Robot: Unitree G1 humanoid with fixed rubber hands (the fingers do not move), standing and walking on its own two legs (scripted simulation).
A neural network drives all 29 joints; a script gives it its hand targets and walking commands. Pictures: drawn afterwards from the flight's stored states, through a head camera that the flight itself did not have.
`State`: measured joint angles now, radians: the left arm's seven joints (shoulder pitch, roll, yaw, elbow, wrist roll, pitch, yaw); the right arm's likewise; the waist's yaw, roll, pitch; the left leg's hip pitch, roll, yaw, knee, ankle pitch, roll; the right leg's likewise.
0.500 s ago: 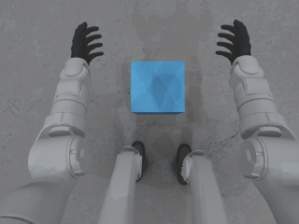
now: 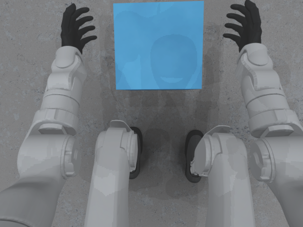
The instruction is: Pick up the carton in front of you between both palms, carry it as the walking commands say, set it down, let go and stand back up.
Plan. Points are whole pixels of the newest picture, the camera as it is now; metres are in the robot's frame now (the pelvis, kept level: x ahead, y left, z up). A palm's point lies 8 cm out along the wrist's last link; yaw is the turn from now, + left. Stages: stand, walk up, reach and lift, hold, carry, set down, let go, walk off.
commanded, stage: reach and lift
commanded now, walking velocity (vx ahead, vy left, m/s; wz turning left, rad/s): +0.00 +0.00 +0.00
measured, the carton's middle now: (158, 56) +0.50 +0.04 -0.31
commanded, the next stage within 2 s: none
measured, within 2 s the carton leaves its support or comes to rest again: leaves its support in 1.14 s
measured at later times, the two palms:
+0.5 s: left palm (92, 51) +0.49 +0.22 -0.25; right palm (229, 45) +0.52 -0.15 -0.24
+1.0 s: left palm (102, 49) +0.50 +0.19 -0.24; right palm (216, 45) +0.52 -0.11 -0.24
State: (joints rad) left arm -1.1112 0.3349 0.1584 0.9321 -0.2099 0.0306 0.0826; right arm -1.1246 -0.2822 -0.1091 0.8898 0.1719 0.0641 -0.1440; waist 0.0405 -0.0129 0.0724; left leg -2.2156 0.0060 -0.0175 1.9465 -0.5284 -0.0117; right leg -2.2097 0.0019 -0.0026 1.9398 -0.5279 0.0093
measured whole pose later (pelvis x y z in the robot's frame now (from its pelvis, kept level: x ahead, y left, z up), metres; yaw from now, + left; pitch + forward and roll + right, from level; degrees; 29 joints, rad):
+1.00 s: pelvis -0.02 +0.00 -0.06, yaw +0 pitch +39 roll +0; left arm -1.41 0.29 0.03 1.23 -0.26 -0.04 0.14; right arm -1.45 -0.25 -0.05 1.24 0.22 -0.03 -0.19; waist 0.05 -0.02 0.28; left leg -2.31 0.00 -0.01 2.14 -0.51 0.00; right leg -2.31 0.01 0.01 2.14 -0.51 0.02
